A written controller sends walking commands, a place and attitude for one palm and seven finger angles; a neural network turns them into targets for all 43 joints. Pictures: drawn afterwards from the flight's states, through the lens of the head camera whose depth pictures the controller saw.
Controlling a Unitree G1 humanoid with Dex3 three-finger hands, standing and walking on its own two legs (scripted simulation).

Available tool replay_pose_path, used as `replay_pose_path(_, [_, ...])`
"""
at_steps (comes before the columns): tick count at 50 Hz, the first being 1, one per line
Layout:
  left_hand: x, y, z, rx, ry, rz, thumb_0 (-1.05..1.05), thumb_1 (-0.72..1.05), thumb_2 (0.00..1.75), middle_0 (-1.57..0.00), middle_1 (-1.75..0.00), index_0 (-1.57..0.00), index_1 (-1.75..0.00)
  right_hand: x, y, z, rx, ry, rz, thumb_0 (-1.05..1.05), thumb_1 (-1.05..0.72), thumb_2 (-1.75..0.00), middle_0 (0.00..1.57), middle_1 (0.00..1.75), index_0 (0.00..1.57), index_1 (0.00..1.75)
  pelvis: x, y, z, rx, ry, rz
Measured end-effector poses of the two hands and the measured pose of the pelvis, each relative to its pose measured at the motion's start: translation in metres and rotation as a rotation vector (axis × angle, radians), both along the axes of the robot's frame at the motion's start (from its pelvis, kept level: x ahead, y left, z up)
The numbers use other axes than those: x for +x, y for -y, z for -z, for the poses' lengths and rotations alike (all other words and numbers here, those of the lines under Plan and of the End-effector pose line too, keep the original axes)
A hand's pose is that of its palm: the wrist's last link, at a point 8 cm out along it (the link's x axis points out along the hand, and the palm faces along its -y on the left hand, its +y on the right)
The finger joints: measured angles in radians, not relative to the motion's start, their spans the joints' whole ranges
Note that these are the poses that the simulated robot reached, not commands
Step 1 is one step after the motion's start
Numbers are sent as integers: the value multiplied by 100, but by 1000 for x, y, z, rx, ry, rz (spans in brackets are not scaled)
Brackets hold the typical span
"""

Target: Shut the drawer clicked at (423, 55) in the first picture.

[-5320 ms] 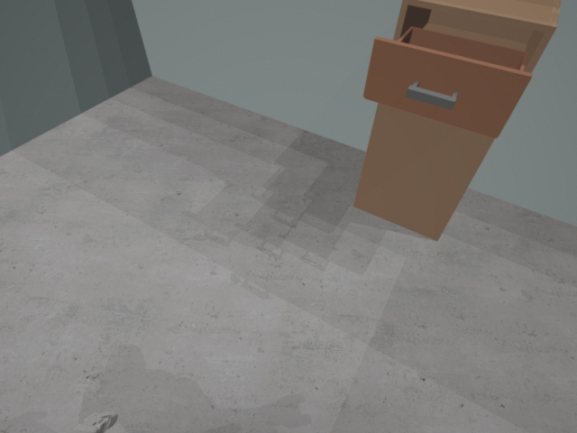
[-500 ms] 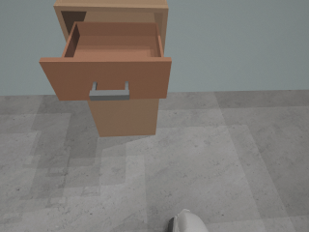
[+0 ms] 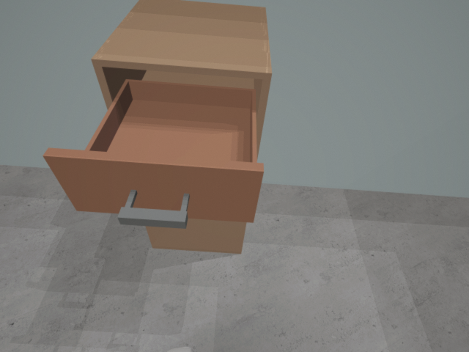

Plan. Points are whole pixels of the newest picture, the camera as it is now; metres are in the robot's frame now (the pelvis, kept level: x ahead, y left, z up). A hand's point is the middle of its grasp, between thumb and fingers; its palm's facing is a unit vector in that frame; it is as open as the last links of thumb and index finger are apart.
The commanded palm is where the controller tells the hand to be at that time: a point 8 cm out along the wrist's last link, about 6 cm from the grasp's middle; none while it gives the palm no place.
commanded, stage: come to a stop and stand still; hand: left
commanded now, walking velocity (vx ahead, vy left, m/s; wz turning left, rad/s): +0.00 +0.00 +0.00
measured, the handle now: (156, 207) +0.34 +0.18 +0.05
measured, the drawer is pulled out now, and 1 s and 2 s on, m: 0.29 0.29 0.29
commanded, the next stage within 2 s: look again from close up in 1.36 s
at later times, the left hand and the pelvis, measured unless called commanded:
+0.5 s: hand out of the picture +0.03 +0.15 -0.18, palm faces +0.02 -0.96 -0.27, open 7.4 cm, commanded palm none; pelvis +0.00 -0.05 -0.01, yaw -2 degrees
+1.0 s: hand out of the picture -0.05 +0.15 -0.17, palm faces +0.09 -0.97 -0.21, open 7.4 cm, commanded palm none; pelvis -0.03 -0.03 +0.00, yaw +0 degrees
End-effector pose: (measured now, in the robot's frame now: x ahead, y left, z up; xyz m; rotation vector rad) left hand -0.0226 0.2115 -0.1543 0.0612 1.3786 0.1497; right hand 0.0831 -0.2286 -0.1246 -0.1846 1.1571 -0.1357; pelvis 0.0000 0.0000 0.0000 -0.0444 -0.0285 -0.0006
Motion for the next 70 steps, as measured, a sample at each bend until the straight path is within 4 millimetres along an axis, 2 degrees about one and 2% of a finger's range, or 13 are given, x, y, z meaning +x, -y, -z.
replay_pose_path(3, [-9, 1, 11, -35, -71, -32, 0, 91, 89, -20, -30, -20, -30, 26, -15, 1, -10, 20, -28, 0, -92, -90, 19, 30, 20, 30, 18, -8, 6, 4, 9, -3])
replay_pose_path(7, [-8, 0, 10, -44, -140, -24, 0, 91, 89, -20, -30, -20, -30, 35, -33, 1, -5, 20, -15, 0, -92, -90, 20, 30, 20, 30, 31, -16, 3, 26, 29, 26])
replay_pose_path(13, [18, -10, 1, -3, -120, 11, 0, 91, 89, -20, -30, -20, -30, 33, -21, -3, -24, 11, 38, -3, -96, -90, 20, 30, 20, 30, 27, -13, -3, 29, 31, 28])
replay_pose_path(18, [40, -15, -3, 61, -41, 19, 0, 91, 89, -19, -30, -20, -30, 11, 7, -2, -33, -37, 51, -2, -95, -90, 20, 30, 20, 30, 14, 6, -3, 31, 21, 30])
replay_pose_path(23, [50, 0, -11, 120, 35, 45, 0, 91, 89, -19, -30, -20, -30, -19, 38, 14, 4, -72, 76, -1, -93, -90, 20, 30, 20, 30, 1, 33, 3, 50, 16, 33])
replay_pose_path(27, [42, 25, -18, 148, 63, 67, 0, 91, 89, -19, -30, -20, -30, -45, 59, 34, 59, -108, 102, 0, -92, -90, 20, 30, 20, 30, -7, 54, 8, 69, 24, 31])
replay_pose_path(32, [28, 51, -38, 135, 58, 55, 0, 91, 89, -20, -30, -20, -30, -74, 70, 29, 95, -180, 98, 0, -91, -90, 20, 30, 20, 30, -11, 65, -8, 100, 6, 37])
replay_pose_path(39, [8, 53, -44, 142, 38, 12, 0, 91, 89, -20, -30, -20, -30, -104, 79, 23, 77, -274, 68, 0, -91, -90, 20, 30, 20, 30, -20, 68, -13, 102, -17, 7])
replay_pose_path(45, [-20, 39, -35, 123, -13, -23, 0, 91, 89, -20, -30, -20, -30, -94, 70, 17, 35, -262, 36, 1, -91, -90, 19, 30, 20, 30, -26, 55, -11, 89, -23, -3])
replay_pose_path(51, [-40, 11, -6, 66, -80, -34, 0, 90, 89, -20, -30, -20, -30, -68, 40, 12, -16, -134, 25, 0, -91, -90, 19, 30, 20, 30, -29, 26, 2, 44, -22, 0])
replay_pose_path(55, [-34, -1, -1, 50, -81, -16, 0, 91, 89, -20, -30, -20, -30, -62, 16, 4, -17, -108, 26, 0, -92, -90, 20, 30, 20, 30, -27, 17, -1, 57, -10, 16])
replay_pose_path(61, [-10, -6, -4, 58, -31, 22, 0, 91, 89, -19, -30, -20, -30, -61, 5, 11, 1, -99, 37, 0, -94, -90, 20, 30, 20, 30, -24, 9, 0, 82, -8, 25])
replay_pose_path(70, [9, -6, -17, 75, -8, 75, 1, 92, 89, -20, -30, -20, -30, -90, 3, 16, 27, -165, 84, 0, -95, -90, 20, 30, 20, 30, -25, 5, -6, 54, 0, 32])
